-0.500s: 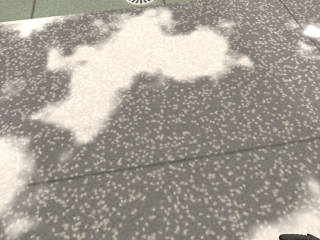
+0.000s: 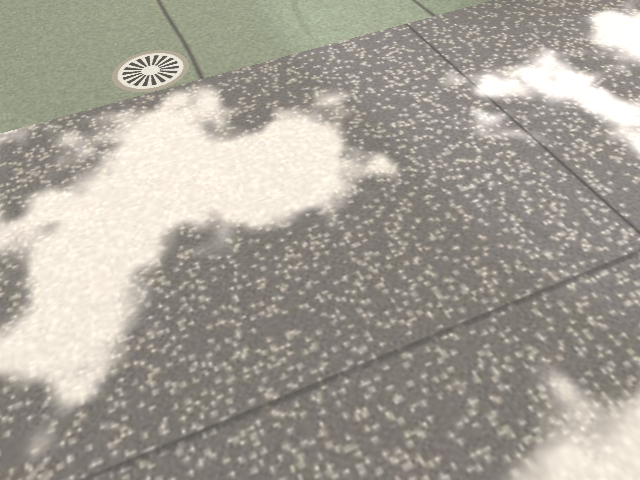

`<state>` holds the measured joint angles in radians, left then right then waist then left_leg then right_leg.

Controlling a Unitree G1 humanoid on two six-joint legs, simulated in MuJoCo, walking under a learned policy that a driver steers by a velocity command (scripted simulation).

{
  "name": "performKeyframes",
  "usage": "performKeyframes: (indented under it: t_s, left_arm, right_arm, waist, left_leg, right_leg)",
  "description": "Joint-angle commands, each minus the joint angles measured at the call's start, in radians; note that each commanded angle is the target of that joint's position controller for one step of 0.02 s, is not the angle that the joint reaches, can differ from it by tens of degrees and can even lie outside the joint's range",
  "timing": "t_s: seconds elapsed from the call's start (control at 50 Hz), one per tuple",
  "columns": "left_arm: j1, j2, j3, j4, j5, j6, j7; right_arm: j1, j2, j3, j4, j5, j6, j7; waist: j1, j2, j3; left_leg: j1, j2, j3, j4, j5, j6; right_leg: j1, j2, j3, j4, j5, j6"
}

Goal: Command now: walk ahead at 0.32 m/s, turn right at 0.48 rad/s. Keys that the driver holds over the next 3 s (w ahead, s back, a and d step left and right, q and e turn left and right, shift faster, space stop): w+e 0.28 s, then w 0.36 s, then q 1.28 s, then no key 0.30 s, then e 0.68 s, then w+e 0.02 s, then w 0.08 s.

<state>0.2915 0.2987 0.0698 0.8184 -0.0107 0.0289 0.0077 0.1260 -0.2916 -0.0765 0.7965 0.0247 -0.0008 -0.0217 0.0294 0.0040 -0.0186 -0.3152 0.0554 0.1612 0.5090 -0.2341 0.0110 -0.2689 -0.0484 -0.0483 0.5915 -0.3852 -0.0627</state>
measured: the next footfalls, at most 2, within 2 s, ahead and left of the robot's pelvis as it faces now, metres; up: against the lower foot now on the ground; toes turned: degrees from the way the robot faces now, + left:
left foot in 0.48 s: +0.38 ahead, +0.09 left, +0.00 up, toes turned -14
right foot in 0.90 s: +0.57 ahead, -0.20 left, +0.00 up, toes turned -8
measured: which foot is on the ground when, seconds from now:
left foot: down 0.00-0.00, up 0.02-0.46, down 0.48-0.90, up 0.92-1.00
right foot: down 0.00-0.48, up 0.50-0.88, down 0.90-1.00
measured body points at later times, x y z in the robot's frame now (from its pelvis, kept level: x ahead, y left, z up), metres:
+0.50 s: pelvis +0.22 +0.00 -0.01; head +0.25 -0.01 +0.44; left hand +0.23 +0.29 -0.13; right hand +0.40 -0.28 -0.09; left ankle +0.34 +0.09 -0.73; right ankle -0.01 -0.09 -0.71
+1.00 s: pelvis +0.43 -0.07 +0.00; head +0.48 -0.09 +0.44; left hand +0.69 +0.14 -0.08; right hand +0.43 -0.36 -0.14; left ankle +0.36 +0.08 -0.67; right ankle +0.53 -0.19 -0.73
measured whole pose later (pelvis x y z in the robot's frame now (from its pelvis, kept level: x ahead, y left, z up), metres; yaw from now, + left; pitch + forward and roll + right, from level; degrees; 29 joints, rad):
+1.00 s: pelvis +0.43 -0.07 +0.00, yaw -6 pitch +2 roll +1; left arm 0.03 0.25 0.04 0.67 0.02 -0.05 0.01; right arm 0.28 -0.31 -0.06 0.88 0.03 -0.01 -0.02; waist -0.07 0.01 0.07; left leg -0.36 -0.04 -0.07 1.04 -0.58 -0.03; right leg -0.45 -0.02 -0.01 0.52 -0.10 -0.02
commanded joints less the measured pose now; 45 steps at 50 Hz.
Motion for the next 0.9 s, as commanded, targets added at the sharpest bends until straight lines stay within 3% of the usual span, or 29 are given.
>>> performKeyframes:
  t_s: [0.02,0.04,0.06,0.08,0.1,0.12,0.16,0.24,0.36,0.42,0.44,0.46,0.48,0.5,0.52,0.54,0.56,0.58,0.6,0.64,0.68,0.7,0.74,0.8,0.86,0.88,0.9]
  left_arm:
    - [0.248,0.206,0.048,0.019,-0.003,-0.023,0.006]
    - [0.187,0.220,0.049,-0.017,0.029,-0.053,0.000]
    - [0.100,0.194,0.041,-0.042,0.033,-0.079,0.005]
    - [0.070,0.163,0.034,-0.047,0.018,-0.092,0.008]
    - [0.078,0.140,0.026,-0.044,0.004,-0.094,0.011]
    - [0.099,0.122,0.021,-0.039,-0.001,-0.094,0.016]
    - [0.152,0.099,0.014,-0.028,0.001,-0.097,0.022]
    - [0.204,0.112,0.022,-0.022,0.001,-0.093,0.031]
    - [0.250,0.112,0.029,0.003,-0.010,-0.079,0.032]
    - [0.223,0.129,0.036,0.006,-0.009,-0.070,0.031]
    - [0.204,0.131,0.037,0.000,-0.008,-0.068,0.030]
    - [0.188,0.120,0.032,-0.007,-0.002,-0.066,0.028]
    - [0.167,0.086,0.016,-0.035,0.016,-0.067,0.027]
    - [0.309,-0.038,-0.016,-0.045,-0.002,-0.085,0.021]
    - [0.284,0.050,-0.001,-0.025,-0.030,-0.101,0.022]
    - [0.158,0.111,0.016,-0.049,-0.044,-0.111,0.018]
    - [0.081,0.109,0.013,-0.064,-0.033,-0.117,0.018]
    - [0.032,0.101,0.017,-0.075,-0.014,-0.122,0.017]
    - [0.033,0.089,0.020,-0.079,-0.006,-0.119,0.013]
    - [0.044,0.045,0.011,-0.079,-0.006,-0.111,0.006]
    - [-0.025,0.024,0.002,-0.115,0.012,-0.109,0.009]
    - [-0.059,0.011,-0.005,-0.130,0.021,-0.112,0.009]
    - [-0.118,-0.005,-0.015,-0.142,0.022,-0.119,0.000]
    - [-0.199,0.028,-0.009,-0.163,0.012,-0.118,-0.009]
    - [-0.174,0.083,0.010,-0.163,0.020,-0.117,-0.008]
    - [-0.119,0.104,0.021,-0.144,0.027,-0.119,-0.003]
    - [-0.061,0.154,0.035,-0.139,0.038,-0.121,0.006]
  right_arm:
    - [-0.146,0.004,0.001,-0.116,-0.009,-0.026,0.019]
    - [-0.232,-0.054,-0.012,-0.150,0.010,-0.053,0.025]
    - [-0.212,-0.113,-0.027,-0.140,0.023,-0.074,0.027]
    - [-0.180,-0.130,-0.035,-0.111,0.007,-0.085,0.026]
    - [-0.174,-0.123,-0.036,-0.092,-0.017,-0.090,0.022]
    - [-0.178,-0.112,-0.036,-0.085,-0.029,-0.094,0.024]
    - [-0.188,-0.079,-0.030,-0.080,-0.024,-0.097,0.034]
    - [-0.254,-0.047,-0.018,-0.095,-0.013,-0.101,0.043]
    - [-0.349,-0.038,0.004,-0.133,-0.004,-0.121,0.071]
    - [-0.272,-0.083,-0.008,-0.118,-0.003,-0.130,0.072]
    - [-0.193,-0.108,-0.020,-0.097,-0.008,-0.132,0.066]
    - [-0.052,-0.148,-0.039,-0.057,-0.013,-0.132,0.057]
    - [0.151,-0.198,-0.050,-0.024,-0.029,-0.130,0.051]
    - [0.272,-0.277,-0.071,0.026,-0.031,-0.118,0.057]
    - [0.250,-0.171,-0.042,0.035,-0.009,-0.120,0.064]
    - [0.173,-0.118,-0.026,0.026,-0.006,-0.117,0.059]
    - [0.113,-0.101,-0.019,0.017,-0.014,-0.112,0.054]
    - [0.078,-0.077,-0.011,0.017,-0.023,-0.108,0.052]
    - [0.065,-0.062,-0.003,0.020,-0.035,-0.111,0.050]
    - [0.073,-0.060,-0.001,0.034,-0.029,-0.113,0.047]
    - [0.080,-0.092,-0.003,0.049,-0.016,-0.113,0.041]
    - [0.079,-0.109,-0.006,0.052,-0.015,-0.108,0.035]
    - [0.093,-0.131,-0.012,0.060,-0.012,-0.092,0.024]
    - [0.157,-0.159,-0.018,0.081,0.003,-0.070,0.014]
    - [0.139,-0.165,-0.020,0.073,0.011,-0.052,0.002]
    - [0.124,-0.151,-0.017,0.064,0.009,-0.049,0.000]
    - [0.138,-0.113,-0.006,0.049,-0.003,-0.050,0.001]
  waist:
    - [0.065,-0.288,0.084]
    - [0.077,-0.239,0.125]
    - [0.028,-0.195,0.164]
    - [0.005,-0.159,0.149]
    - [0.007,-0.137,0.119]
    - [0.009,-0.125,0.100]
    - [0.015,-0.114,0.067]
    - [0.041,-0.136,0.075]
    - [0.088,-0.155,0.120]
    - [0.042,-0.194,0.106]
    - [-0.002,-0.196,0.060]
    - [-0.067,-0.176,-0.041]
    - [-0.152,-0.086,-0.215]
    - [-0.094,0.285,-0.368]
    - [-0.114,0.261,-0.303]
    - [-0.117,0.173,-0.134]
    - [-0.096,0.076,-0.062]
    - [-0.075,0.043,-0.006]
    - [-0.046,0.068,-0.001]
    - [-0.025,0.092,0.006]
    - [-0.019,0.073,0.058]
    - [-0.019,0.064,0.062]
    - [-0.033,0.073,0.040]
    - [-0.058,0.080,0.009]
    - [-0.016,0.084,-0.017]
    - [0.013,0.074,-0.041]
    - [0.031,0.018,-0.102]
  left_leg:
    - [-0.503,-0.057,-0.043,0.401,-0.363,-0.028]
    - [-0.593,-0.058,-0.206,0.463,-0.292,0.000]
    - [-0.604,-0.020,-0.239,0.467,-0.164,0.017]
    - [-0.583,-0.002,-0.238,0.440,-0.066,0.016]
    - [-0.547,0.003,-0.233,0.399,-0.004,0.006]
    - [-0.510,-0.002,-0.230,0.365,0.063,-0.007]
    - [-0.466,-0.026,-0.217,0.307,0.167,-0.024]
    - [-0.387,-0.056,-0.209,0.144,0.265,-0.050]
    - [-0.299,-0.058,-0.184,-0.012,0.264,-0.044]
    - [-0.182,-0.067,-0.164,-0.044,0.192,-0.002]
    - [-0.076,-0.090,-0.139,-0.068,0.177,0.025]
    - [0.124,-0.079,-0.143,-0.069,0.196,0.065]
    - [0.450,0.079,-0.319,-0.009,0.169,0.136]
    - [0.778,0.319,-0.807,-0.118,-0.072,0.296]
    - [0.728,0.324,-0.942,-0.235,-0.219,0.290]
    - [0.588,0.287,-0.768,-0.241,-0.182,0.247]
    - [0.451,0.244,-0.636,-0.251,-0.069,0.225]
    - [0.341,0.206,-0.552,-0.274,0.038,0.217]
    - [0.279,0.180,-0.498,-0.296,0.101,0.213]
    - [0.222,0.164,-0.440,-0.339,0.166,0.228]
    - [0.154,0.165,-0.387,-0.350,0.428,0.248]
    - [0.133,0.150,-0.345,-0.338,0.546,0.242]
    - [0.094,0.091,-0.266,-0.308,0.649,0.203]
    - [0.132,0.082,-0.285,-0.250,0.595,0.164]
    - [0.163,0.097,-0.359,-0.134,0.486,0.115]
    - [0.141,0.068,-0.360,-0.059,0.458,0.090]
    - [0.084,0.001,-0.334,0.087,0.337,0.051]
  right_leg:
    - [0.272,-0.285,0.600,-0.370,-0.338,-0.218]
    - [0.205,-0.331,0.793,-0.519,-0.482,-0.279]
    - [0.199,-0.313,0.722,-0.522,-0.391,-0.234]
    - [0.220,-0.275,0.621,-0.486,-0.248,-0.187]
    - [0.238,-0.237,0.537,-0.472,-0.145,-0.153]
    - [0.249,-0.206,0.477,-0.467,-0.058,-0.135]
    - [0.275,-0.168,0.399,-0.452,0.097,-0.121]
    - [0.241,-0.131,0.334,-0.432,0.199,-0.112]
    - [0.245,-0.155,0.345,-0.379,0.267,-0.116]
    - [0.275,-0.184,0.354,-0.319,0.469,-0.096]
    - [0.283,-0.162,0.329,-0.235,0.656,-0.081]
    - [0.246,-0.112,0.283,-0.075,0.789,-0.054]
    - [0.060,-0.060,0.257,0.206,0.614,-0.025]
    - [-0.313,0.115,0.182,0.571,-0.026,0.053]
    - [-0.434,0.091,0.260,0.706,-0.168,0.045]
    - [-0.493,0.042,0.241,0.728,-0.097,0.034]
    - [-0.459,-0.007,0.202,0.694,-0.017,0.028]
    - [-0.433,-0.036,0.175,0.634,0.031,0.030]
    - [-0.384,-0.064,0.171,0.593,0.063,0.029]
    - [-0.349,-0.079,0.148,0.526,0.072,0.038]
    - [-0.352,-0.076,0.110,0.398,0.078,0.071]
    - [-0.330,-0.064,0.094,0.313,0.120,0.085]
    - [-0.229,-0.015,0.061,0.142,0.272,0.096]
    - [-0.151,0.045,0.075,-0.007,0.425,0.099]
    - [-0.054,0.046,0.118,-0.108,0.452,0.068]
    - [0.043,0.039,0.112,-0.147,0.502,0.045]
    - [0.188,-0.040,0.151,-0.158,0.708,0.007]
Over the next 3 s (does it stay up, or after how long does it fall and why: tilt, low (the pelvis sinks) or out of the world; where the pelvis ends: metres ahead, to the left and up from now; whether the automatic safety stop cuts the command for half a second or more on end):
stays up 0.49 -0.06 0.02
